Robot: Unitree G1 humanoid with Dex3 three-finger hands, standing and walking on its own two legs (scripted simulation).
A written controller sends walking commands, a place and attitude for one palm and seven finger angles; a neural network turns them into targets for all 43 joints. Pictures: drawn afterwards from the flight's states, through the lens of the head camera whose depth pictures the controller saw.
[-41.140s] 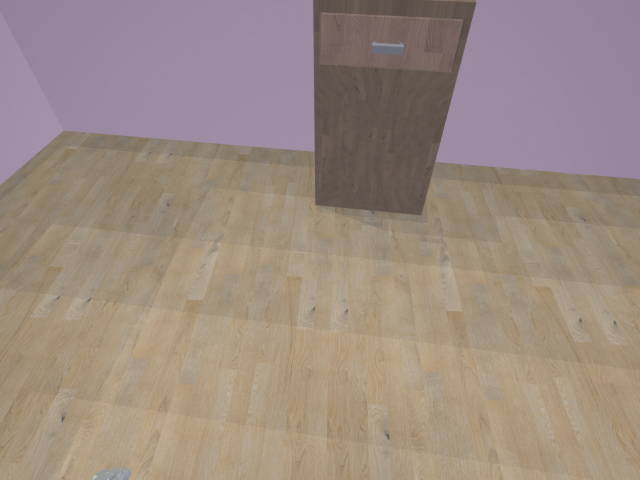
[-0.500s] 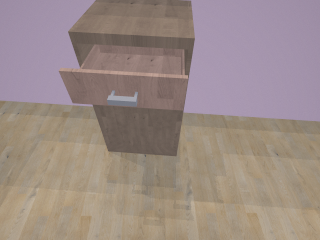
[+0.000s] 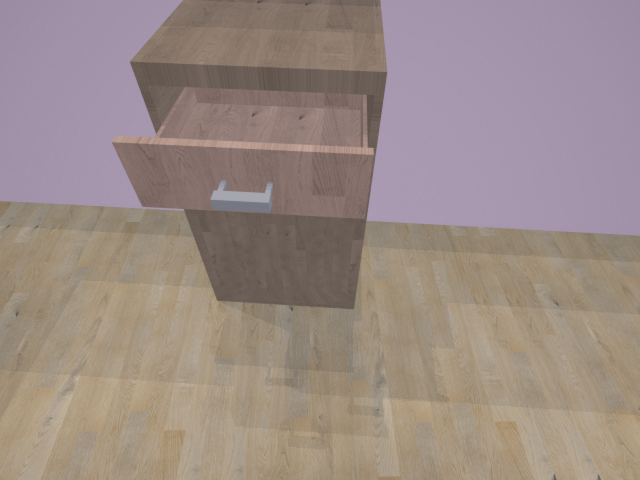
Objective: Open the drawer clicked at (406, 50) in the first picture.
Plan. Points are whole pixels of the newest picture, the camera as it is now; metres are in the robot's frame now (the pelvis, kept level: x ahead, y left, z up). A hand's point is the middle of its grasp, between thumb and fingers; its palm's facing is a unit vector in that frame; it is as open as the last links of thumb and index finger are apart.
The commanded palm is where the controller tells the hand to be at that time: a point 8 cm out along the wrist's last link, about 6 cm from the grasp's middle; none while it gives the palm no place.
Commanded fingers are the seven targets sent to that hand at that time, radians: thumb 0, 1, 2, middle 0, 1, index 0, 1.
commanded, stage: look to check the result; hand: left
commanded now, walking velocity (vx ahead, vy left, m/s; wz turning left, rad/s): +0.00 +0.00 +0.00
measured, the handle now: (244, 193) +0.59 +0.17 -0.01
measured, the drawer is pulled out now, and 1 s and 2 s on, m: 0.19 0.19 0.19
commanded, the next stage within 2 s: stand and wait in 0.38 s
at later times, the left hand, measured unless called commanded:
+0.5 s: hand out of the picture +0.01 +0.16 -0.17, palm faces +0.04 -0.98 -0.19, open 7.4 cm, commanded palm none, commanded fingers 0.00 0.90 0.90 -0.20 -0.30 -0.20 -0.30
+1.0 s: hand out of the picture +0.03 +0.15 -0.17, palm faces +0.04 -0.98 -0.20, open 7.3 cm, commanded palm none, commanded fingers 0.00 0.90 0.90 -0.20 -0.30 -0.20 -0.30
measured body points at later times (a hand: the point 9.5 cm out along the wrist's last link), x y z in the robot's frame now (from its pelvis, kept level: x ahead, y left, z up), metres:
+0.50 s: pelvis +0.01 -0.01 +0.00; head +0.03 -0.02 +0.45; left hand +0.01 +0.21 -0.16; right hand +0.00 -0.21 -0.17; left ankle +0.03 +0.11 -0.74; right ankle +0.02 -0.08 -0.74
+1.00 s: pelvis +0.03 -0.02 +0.00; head +0.05 -0.03 +0.45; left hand +0.03 +0.20 -0.16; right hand +0.01 -0.23 -0.17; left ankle +0.03 +0.11 -0.74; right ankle +0.02 -0.08 -0.74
